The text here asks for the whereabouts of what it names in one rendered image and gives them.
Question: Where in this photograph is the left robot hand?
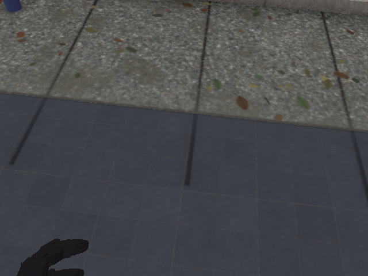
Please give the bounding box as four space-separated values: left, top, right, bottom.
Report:
17 239 89 276

